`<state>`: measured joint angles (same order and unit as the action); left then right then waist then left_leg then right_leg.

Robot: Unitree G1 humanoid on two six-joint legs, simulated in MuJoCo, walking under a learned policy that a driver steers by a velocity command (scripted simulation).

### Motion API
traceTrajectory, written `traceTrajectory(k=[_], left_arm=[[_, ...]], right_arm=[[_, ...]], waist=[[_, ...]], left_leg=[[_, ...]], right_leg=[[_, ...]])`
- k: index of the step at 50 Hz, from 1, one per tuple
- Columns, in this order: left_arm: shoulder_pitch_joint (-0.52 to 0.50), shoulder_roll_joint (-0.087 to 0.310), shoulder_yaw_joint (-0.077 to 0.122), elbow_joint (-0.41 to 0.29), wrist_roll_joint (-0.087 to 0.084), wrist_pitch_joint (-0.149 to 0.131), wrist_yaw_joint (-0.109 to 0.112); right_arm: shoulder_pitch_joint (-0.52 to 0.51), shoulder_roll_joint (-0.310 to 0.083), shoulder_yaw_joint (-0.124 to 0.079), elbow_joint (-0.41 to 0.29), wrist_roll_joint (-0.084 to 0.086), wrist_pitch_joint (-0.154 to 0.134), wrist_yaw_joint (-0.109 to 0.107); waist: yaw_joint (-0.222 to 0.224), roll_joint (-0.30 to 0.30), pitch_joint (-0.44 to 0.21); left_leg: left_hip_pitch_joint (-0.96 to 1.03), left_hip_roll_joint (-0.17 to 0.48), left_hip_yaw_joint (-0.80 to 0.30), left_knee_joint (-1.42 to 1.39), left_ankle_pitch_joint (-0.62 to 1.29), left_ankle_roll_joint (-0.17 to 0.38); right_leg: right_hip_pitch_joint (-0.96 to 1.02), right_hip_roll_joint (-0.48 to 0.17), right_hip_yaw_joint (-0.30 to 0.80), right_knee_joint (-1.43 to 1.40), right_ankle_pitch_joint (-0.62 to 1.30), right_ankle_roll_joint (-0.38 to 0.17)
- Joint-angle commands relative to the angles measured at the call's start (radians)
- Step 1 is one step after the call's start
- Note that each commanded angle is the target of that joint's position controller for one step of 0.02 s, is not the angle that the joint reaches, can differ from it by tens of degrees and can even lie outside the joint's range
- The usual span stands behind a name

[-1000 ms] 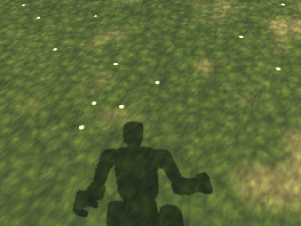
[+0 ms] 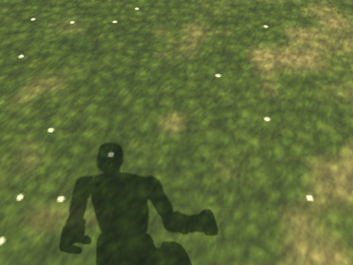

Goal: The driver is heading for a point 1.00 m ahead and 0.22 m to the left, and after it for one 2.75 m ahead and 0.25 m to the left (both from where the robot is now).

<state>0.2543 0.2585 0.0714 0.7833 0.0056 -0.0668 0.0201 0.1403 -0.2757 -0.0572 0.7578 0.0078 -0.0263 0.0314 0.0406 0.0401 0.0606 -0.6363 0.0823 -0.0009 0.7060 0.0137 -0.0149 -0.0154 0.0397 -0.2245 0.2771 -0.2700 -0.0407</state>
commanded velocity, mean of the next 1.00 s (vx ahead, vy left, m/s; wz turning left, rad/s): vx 0.05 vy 0.00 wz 0.48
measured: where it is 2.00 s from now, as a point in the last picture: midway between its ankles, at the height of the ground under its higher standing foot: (175, 248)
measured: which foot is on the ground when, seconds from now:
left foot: up 0.00-0.08, down 0.10-0.58, up 0.60-0.94, down 0.96-1.00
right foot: down 0.00-0.10, up 0.12-0.54, down 0.56-0.96, up 0.98-1.00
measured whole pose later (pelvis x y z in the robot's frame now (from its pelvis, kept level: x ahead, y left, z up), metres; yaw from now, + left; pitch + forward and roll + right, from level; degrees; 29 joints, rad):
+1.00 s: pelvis +0.12 -0.01 -0.01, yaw +30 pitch +1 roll +0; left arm 0.19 0.28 0.05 0.76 0.00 0.00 0.01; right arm 0.17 -0.25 -0.04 0.64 0.00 0.06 -0.01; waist 0.03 -0.03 0.03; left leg -0.23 -0.02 -0.02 0.50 -0.27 0.02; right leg -0.29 -0.07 -0.03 0.60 -0.37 0.03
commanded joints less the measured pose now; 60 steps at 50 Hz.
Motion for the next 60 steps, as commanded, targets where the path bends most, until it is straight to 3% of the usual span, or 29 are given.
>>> traceTrajectory(k=[1,4,5,6,7,8,10,14,19,24,27,28,29,30,31,33,34,39,43,46,47,48,49,50,51,52,54,56,60], left_arm=[[-0.061,0.181,0.050,-0.065,-0.026,0.014,0.017],[-0.098,0.182,0.053,-0.081,-0.046,0.040,0.025],[-0.055,0.163,0.044,-0.080,-0.033,0.037,0.021],[0.027,0.055,0.012,-0.112,0.033,0.032,0.009],[0.056,0.093,0.004,-0.110,0.018,0.025,-0.007],[-0.024,0.157,0.019,-0.114,-0.017,0.026,-0.014],[-0.107,0.149,0.019,-0.125,-0.004,0.041,0.006],[-0.084,0.117,0.015,-0.117,0.002,0.066,0.017],[-0.119,0.105,0.009,-0.114,-0.002,0.070,0.020],[-0.138,0.116,0.016,-0.124,-0.010,0.048,0.007],[-0.071,0.121,0.026,-0.104,-0.013,0.031,-0.009],[-0.041,0.157,0.039,-0.096,-0.004,0.030,-0.008],[-0.053,0.244,0.057,-0.109,0.018,0.037,-0.002],[-0.070,0.263,0.062,-0.111,0.051,0.039,-0.005],[-0.127,0.202,0.046,-0.143,0.044,0.036,0.000],[-0.185,0.143,0.029,-0.160,0.012,0.041,0.012],[-0.179,0.133,0.024,-0.159,0.000,0.044,0.016],[-0.081,0.163,0.028,-0.132,0.008,0.067,0.021],[-0.090,0.201,0.037,-0.122,-0.009,0.074,0.005],[-0.098,0.188,0.027,-0.103,-0.033,0.076,-0.001],[-0.051,0.153,0.013,-0.081,-0.032,0.068,-0.004],[-0.027,0.092,-0.010,-0.079,0.003,0.055,-0.016],[-0.022,0.039,-0.028,-0.101,0.020,0.040,-0.024],[-0.136,0.129,-0.011,-0.118,0.002,0.037,-0.020],[-0.190,0.179,0.010,-0.135,-0.025,0.036,-0.021],[-0.171,0.185,0.021,-0.121,-0.036,0.038,-0.019],[-0.126,0.168,0.026,-0.097,-0.036,0.036,-0.021],[-0.115,0.132,0.021,-0.082,-0.035,0.022,-0.029],[-0.126,0.092,0.004,-0.089,-0.028,0.019,-0.045]], right_arm=[[0.001,-0.081,-0.022,-0.092,-0.004,-0.001,0.024],[0.152,-0.146,-0.060,-0.082,-0.005,0.001,0.025],[0.226,-0.216,-0.085,-0.076,-0.008,-0.002,0.003],[0.203,-0.309,-0.099,-0.096,-0.012,0.002,-0.021],[0.196,-0.293,-0.084,-0.141,-0.031,-0.008,-0.013],[0.141,-0.240,-0.076,-0.164,-0.020,-0.010,-0.005],[0.048,-0.162,-0.054,-0.169,0.017,-0.002,-0.015],[0.007,-0.167,-0.057,-0.189,-0.011,0.020,-0.039],[0.008,-0.194,-0.070,-0.202,-0.003,0.044,-0.066],[0.008,-0.185,-0.070,-0.216,-0.004,0.064,-0.060],[-0.014,-0.178,-0.066,-0.226,0.011,0.076,-0.061],[0.005,-0.156,-0.060,-0.227,0.016,0.078,-0.064],[0.037,-0.110,-0.049,-0.237,0.012,0.077,-0.062],[0.015,-0.160,-0.066,-0.262,0.012,0.061,-0.059],[0.050,-0.226,-0.088,-0.235,-0.003,0.056,-0.055],[0.095,-0.200,-0.091,-0.180,0.005,0.073,-0.058],[0.098,-0.173,-0.082,-0.178,0.005,0.082,-0.058],[-0.012,-0.095,-0.043,-0.224,0.010,0.077,-0.055],[-0.014,-0.086,-0.028,-0.225,0.005,0.075,-0.045],[0.064,-0.083,-0.030,-0.180,0.004,0.073,-0.038],[0.083,-0.089,-0.028,-0.173,-0.001,0.073,-0.039],[0.115,-0.126,-0.030,-0.173,-0.005,0.073,-0.047],[0.104,-0.191,-0.042,-0.165,-0.018,0.075,-0.050],[0.156,-0.199,-0.054,-0.161,-0.019,0.063,-0.043],[0.178,-0.197,-0.051,-0.143,-0.031,0.043,-0.044],[0.170,-0.189,-0.048,-0.128,-0.027,0.025,-0.049],[0.153,-0.139,-0.034,-0.113,-0.006,-0.006,-0.060],[0.149,-0.115,-0.030,-0.106,-0.013,-0.026,-0.065],[0.126,-0.132,-0.043,-0.097,-0.013,-0.048,-0.058]], waist=[[-0.036,-0.108,-0.048],[-0.123,-0.090,-0.135],[-0.152,0.020,-0.193],[-0.050,0.269,-0.268],[-0.069,0.200,-0.477],[-0.102,0.056,-0.429],[-0.062,-0.057,-0.235],[-0.016,0.040,-0.184],[-0.042,0.067,-0.204],[-0.066,0.122,-0.179],[-0.024,0.130,-0.175],[-0.020,0.088,-0.178],[-0.059,-0.140,-0.167],[-0.060,-0.356,-0.117],[-0.072,-0.250,-0.115],[-0.089,-0.155,-0.103],[-0.075,-0.156,-0.089],[-0.002,-0.208,-0.119],[0.005,-0.253,-0.139],[-0.039,-0.229,-0.129],[-0.044,-0.188,-0.151],[-0.032,-0.044,-0.208],[-0.004,0.192,-0.200],[-0.119,0.178,-0.138],[-0.139,0.160,-0.056],[-0.120,0.164,-0.011],[-0.095,0.155,0.027],[-0.086,0.102,0.020],[-0.084,0.074,-0.010]], left_leg=[[0.082,-0.012,0.024,-0.054,-0.057,0.035],[0.292,-0.107,0.084,-0.164,-0.095,0.104],[0.479,-0.083,-0.009,-0.247,0.252,0.150],[0.751,0.159,-0.352,-0.153,0.783,0.303],[0.864,0.297,-0.691,-0.254,0.584,0.479],[0.811,0.258,-0.603,-0.308,0.397,0.440],[0.593,0.169,-0.454,-0.353,0.128,0.329],[0.391,0.072,-0.356,-0.391,0.096,0.274],[0.361,0.040,-0.386,-0.388,-0.126,0.245],[0.375,0.032,-0.479,-0.369,-0.243,0.220],[0.366,0.000,-0.501,-0.306,-0.188,0.182],[0.304,-0.045,-0.465,-0.245,-0.261,0.139],[0.153,-0.159,-0.303,-0.041,-0.476,0.077],[0.021,-0.244,-0.161,0.198,-0.643,0.025],[0.021,-0.181,-0.187,0.374,-0.591,-0.006],[0.015,-0.167,-0.153,0.495,-0.477,-0.042],[-0.013,-0.160,-0.144,0.546,-0.444,-0.059],[0.031,-0.124,-0.076,0.315,-0.438,-0.093],[0.233,-0.099,-0.005,0.050,-0.463,-0.073],[0.409,-0.117,0.035,-0.299,-0.225,-0.020],[0.543,-0.099,0.001,-0.407,-0.138,0.011],[0.718,0.036,-0.171,-0.386,-0.023,0.050],[0.686,0.172,-0.318,-0.363,-0.211,0.173],[0.618,0.217,-0.417,-0.467,-0.509,0.264],[0.597,0.237,-0.464,-0.527,-0.656,0.276],[0.597,0.230,-0.454,-0.542,-0.680,0.262],[0.622,0.202,-0.373,-0.564,-0.607,0.221],[0.629,0.181,-0.279,-0.582,-0.473,0.201],[0.586,0.171,-0.120,-0.593,-0.305,0.193]], right_leg=[[0.005,-0.320,0.049,0.040,0.726,-0.115],[-0.004,-0.271,0.020,0.356,0.839,-0.057],[-0.114,-0.190,0.006,0.587,0.626,0.013],[-0.454,-0.029,0.030,0.933,-0.320,0.091],[-0.582,0.060,0.279,1.153,-0.478,0.110],[-0.634,0.007,0.349,1.166,-0.388,0.090],[-0.655,-0.058,0.334,1.022,-0.240,0.084],[-0.498,-0.042,0.306,0.780,-0.161,0.103],[-0.454,-0.026,0.323,0.599,-0.070,0.132],[-0.401,-0.008,0.328,0.435,-0.077,0.110],[-0.269,0.000,0.299,0.182,0.026,0.069],[-0.172,-0.078,0.345,0.097,0.082,0.038],[-0.097,-0.300,0.564,0.033,0.134,-0.060],[-0.166,-0.434,0.766,-0.012,0.285,-0.210],[-0.180,-0.437,0.709,0.012,0.326,-0.225],[-0.164,-0.312,0.512,0.058,0.318,-0.138],[-0.148,-0.300,0.470,0.065,0.356,-0.138],[-0.030,-0.280,0.384,0.083,0.459,-0.177],[-0.078,-0.301,0.367,0.097,0.491,-0.186],[-0.125,-0.280,0.352,0.153,0.462,-0.149],[-0.194,-0.257,0.332,0.159,0.309,-0.090],[-0.321,-0.189,0.265,0.265,0.071,-0.002],[-0.455,-0.076,0.152,0.336,-0.197,0.062],[-0.526,-0.065,0.173,0.495,-0.284,0.082],[-0.631,-0.085,0.214,0.637,-0.291,0.072],[-0.700,-0.100,0.239,0.724,-0.273,0.061],[-0.764,-0.124,0.291,0.754,-0.153,0.045],[-0.763,-0.116,0.295,0.748,-0.039,0.044],[-0.663,-0.126,0.261,0.582,0.092,0.070]])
